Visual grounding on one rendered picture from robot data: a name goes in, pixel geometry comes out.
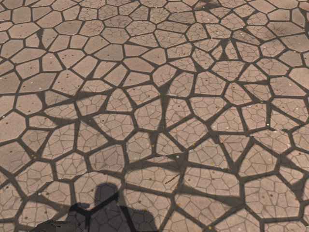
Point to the left robot hand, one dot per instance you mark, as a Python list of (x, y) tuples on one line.
[(55, 226)]

